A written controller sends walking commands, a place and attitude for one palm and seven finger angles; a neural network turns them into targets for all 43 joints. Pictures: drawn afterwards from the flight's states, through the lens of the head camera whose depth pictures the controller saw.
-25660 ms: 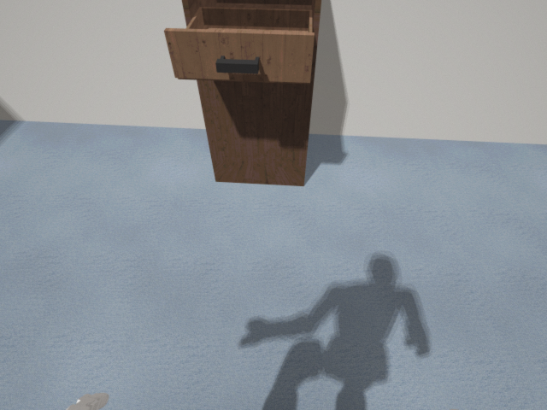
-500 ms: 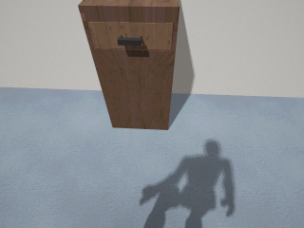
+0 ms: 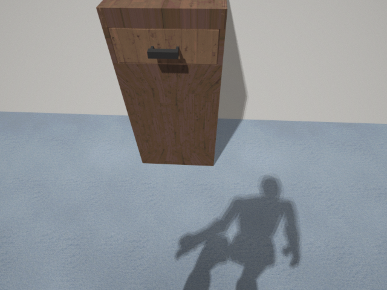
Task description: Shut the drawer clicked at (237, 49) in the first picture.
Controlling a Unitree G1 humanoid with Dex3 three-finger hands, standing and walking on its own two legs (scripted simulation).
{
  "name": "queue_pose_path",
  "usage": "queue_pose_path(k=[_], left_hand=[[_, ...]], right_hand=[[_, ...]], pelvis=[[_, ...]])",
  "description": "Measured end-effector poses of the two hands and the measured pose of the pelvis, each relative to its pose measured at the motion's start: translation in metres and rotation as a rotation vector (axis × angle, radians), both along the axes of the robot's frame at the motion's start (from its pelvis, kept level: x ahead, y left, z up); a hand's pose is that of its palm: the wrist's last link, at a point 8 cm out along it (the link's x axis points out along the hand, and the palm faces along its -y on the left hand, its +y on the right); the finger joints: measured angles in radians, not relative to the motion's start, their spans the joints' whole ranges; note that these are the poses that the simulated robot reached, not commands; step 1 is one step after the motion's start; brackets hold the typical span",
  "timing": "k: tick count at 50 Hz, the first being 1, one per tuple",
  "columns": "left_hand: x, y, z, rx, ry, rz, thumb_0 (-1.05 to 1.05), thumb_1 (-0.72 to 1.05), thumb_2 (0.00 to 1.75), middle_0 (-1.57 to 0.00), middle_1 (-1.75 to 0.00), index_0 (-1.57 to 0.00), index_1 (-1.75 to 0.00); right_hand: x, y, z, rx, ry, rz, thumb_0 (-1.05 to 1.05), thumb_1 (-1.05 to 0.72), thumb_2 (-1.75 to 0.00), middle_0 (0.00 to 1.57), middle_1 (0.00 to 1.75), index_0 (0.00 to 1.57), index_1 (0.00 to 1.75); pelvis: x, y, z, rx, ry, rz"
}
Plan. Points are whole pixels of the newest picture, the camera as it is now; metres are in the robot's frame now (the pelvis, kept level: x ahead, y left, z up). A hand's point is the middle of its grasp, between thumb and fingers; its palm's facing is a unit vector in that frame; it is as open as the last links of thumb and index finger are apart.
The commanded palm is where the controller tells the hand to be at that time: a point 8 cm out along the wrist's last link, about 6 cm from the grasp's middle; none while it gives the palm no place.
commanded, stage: stand and wait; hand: left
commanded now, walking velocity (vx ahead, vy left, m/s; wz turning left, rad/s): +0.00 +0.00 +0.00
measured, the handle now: (164, 51) +0.94 +0.17 +0.02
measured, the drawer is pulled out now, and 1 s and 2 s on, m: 0.00 0.00 0.00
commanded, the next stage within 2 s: none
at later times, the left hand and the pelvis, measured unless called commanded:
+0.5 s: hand out of the picture +0.08 +0.24 -0.16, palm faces -0.03 -0.94 -0.33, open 7.4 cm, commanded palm none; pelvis +0.01 +0.00 +0.00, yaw -1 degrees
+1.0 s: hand out of the picture +0.09 +0.25 -0.16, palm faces -0.03 -0.94 -0.34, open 7.4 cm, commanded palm none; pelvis +0.02 +0.01 +0.00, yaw +0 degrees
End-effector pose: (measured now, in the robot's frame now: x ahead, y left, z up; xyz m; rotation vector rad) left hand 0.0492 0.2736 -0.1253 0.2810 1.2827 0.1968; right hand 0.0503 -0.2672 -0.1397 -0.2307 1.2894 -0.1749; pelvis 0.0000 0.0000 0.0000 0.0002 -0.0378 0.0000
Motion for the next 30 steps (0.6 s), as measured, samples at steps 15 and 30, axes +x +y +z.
queue_pose_path(k=[15, 30], left_hand=[[0.021, 0.007, 0.003, 0.009, -0.029, -0.026, 0.0, 0.9, 0.9, -0.2, -0.3, -0.2, -0.3], [0.027, 0.016, 0.005, 0.019, -0.023, -0.032, 0.0, 0.9, 0.9, -0.2, -0.3, -0.2, -0.3]], right_hand=[[0.007, -0.005, 0.005, -0.019, -0.008, -0.006, 0.01, -0.91, -0.9, 0.21, 0.3, 0.2, 0.3], [0.009, -0.007, 0.007, -0.032, -0.002, -0.007, 0.01, -0.91, -0.9, 0.21, 0.3, 0.2, 0.3]], pelvis=[[0.006, 0.002, 0.001, 0.0, 0.005, -0.006], [0.011, 0.006, 0.002, 0.002, 0.008, -0.01]])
